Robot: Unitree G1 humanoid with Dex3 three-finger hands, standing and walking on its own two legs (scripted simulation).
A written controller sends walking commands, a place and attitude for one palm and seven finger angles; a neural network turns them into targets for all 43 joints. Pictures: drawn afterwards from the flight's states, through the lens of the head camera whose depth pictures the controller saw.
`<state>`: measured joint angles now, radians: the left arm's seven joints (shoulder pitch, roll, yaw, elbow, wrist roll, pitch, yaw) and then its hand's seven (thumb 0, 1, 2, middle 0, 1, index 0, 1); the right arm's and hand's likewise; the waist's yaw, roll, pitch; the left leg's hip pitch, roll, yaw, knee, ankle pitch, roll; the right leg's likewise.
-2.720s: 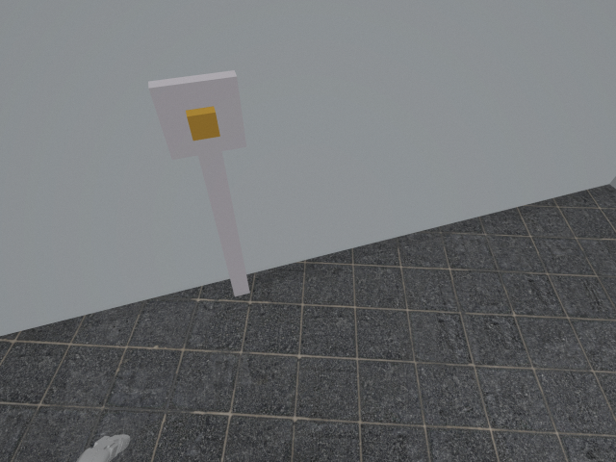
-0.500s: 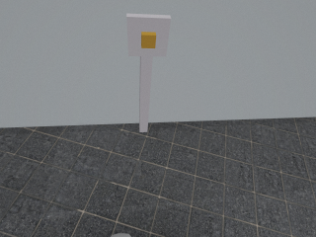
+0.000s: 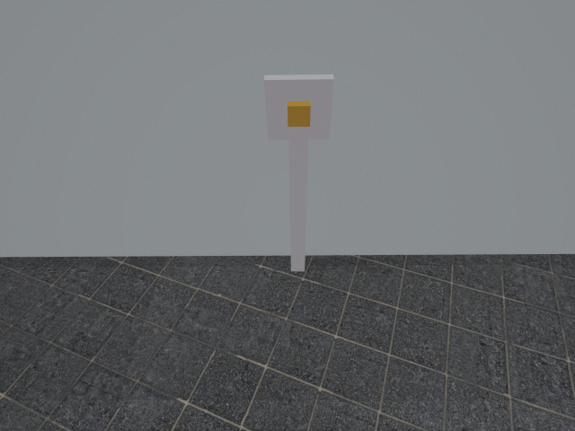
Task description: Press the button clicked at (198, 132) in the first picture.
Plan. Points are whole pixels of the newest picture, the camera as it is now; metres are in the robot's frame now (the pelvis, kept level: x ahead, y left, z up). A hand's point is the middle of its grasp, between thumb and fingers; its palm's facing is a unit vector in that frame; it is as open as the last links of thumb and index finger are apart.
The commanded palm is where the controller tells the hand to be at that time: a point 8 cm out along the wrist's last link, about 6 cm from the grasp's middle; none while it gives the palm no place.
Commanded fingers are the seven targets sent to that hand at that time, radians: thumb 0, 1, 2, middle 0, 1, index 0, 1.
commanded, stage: take the last steps up to it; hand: left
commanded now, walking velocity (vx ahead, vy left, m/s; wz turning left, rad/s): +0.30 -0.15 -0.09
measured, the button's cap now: (298, 113) +0.89 +0.02 +0.01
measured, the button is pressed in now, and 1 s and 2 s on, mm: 0 0 0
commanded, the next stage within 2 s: come to a stop and stand still in 1.04 s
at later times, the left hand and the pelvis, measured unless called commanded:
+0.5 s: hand out of the picture -0.02 +0.14 -0.18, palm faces +0.06 -1.00 -0.06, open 7.4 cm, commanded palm none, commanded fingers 0.00 0.90 0.90 -0.20 -0.30 -0.20 -0.30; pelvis +0.11 +0.01 -0.01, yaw -3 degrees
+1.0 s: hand (266, 301) +0.42 +0.08 -0.18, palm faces -0.09 -0.97 -0.21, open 7.4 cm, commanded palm none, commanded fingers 0.00 0.90 0.90 -0.20 -0.30 -0.20 -0.30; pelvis +0.31 -0.10 -0.02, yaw -3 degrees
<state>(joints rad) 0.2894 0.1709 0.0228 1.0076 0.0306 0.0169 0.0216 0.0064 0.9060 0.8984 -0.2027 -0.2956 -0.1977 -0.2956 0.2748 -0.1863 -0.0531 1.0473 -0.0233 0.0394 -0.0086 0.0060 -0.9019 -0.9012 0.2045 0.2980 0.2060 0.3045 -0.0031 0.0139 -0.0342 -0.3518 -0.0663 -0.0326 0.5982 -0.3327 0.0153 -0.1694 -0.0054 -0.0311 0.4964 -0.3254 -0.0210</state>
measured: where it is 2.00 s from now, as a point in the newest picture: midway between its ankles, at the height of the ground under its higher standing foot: outside the picture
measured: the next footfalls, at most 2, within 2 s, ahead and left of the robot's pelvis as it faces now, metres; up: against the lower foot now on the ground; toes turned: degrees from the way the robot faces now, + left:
left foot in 0.42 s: +0.13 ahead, +0.12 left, +0.00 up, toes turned +8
right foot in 0.88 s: +0.42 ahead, -0.20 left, +0.00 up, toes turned -12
